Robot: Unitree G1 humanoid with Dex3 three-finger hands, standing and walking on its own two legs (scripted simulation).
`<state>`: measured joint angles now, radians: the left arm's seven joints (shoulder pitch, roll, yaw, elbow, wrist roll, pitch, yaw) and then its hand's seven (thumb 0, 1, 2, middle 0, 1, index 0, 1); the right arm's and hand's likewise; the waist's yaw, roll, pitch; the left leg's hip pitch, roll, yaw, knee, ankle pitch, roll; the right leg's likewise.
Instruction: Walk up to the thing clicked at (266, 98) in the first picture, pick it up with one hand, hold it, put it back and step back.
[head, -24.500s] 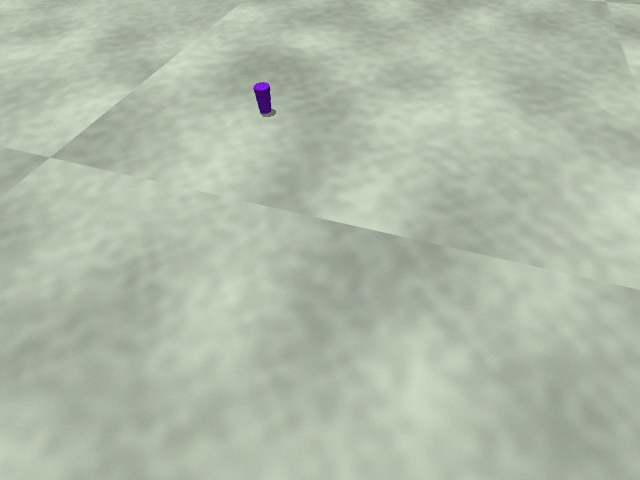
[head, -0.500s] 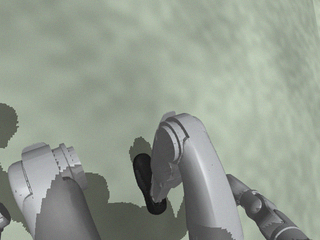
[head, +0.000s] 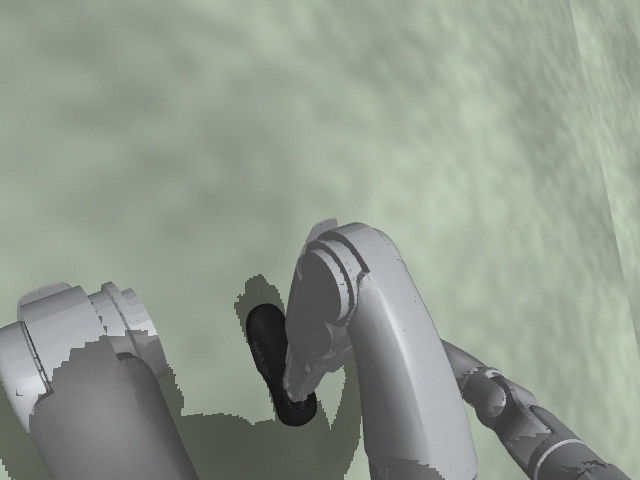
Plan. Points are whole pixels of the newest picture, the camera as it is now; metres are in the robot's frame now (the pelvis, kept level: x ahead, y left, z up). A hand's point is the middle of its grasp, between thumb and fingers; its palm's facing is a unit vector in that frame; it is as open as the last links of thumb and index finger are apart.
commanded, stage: loosen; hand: left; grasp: from the side
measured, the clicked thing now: out of the picture +0.43 +0.31 -0.21
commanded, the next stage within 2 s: open in 0.16 s
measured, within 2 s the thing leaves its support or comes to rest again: rests again in 0.94 s
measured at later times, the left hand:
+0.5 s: hand out of the picture +0.43 +0.32 -0.17, palm faces +0.44 -0.90 +0.02, open 13.7 cm
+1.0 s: hand out of the picture +0.43 +0.36 -0.13, palm faces +0.47 -0.88 +0.00, open 17.6 cm
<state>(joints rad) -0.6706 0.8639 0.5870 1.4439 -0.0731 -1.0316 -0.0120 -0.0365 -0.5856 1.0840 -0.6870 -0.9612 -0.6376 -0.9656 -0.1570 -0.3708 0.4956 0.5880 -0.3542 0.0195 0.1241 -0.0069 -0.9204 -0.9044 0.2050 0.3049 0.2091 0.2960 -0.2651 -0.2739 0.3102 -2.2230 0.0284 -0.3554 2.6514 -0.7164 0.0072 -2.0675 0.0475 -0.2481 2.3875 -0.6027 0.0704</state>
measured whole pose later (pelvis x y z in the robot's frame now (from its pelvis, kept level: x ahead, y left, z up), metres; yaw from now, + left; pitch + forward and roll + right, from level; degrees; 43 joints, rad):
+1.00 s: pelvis +0.00 +0.00 +0.01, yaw +0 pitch +14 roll -18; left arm -0.66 0.88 0.62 1.24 -0.09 -0.97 -0.10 -0.02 -0.60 0.05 -0.09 -0.04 -0.09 -0.04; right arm -0.10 -0.36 0.46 0.56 -0.31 0.06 0.11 -0.01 -0.91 -0.90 0.21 0.31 0.21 0.30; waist -0.22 -0.26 0.26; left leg -2.22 0.04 -0.35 2.63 -0.71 0.01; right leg -2.06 0.05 -0.25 2.36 -0.60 0.06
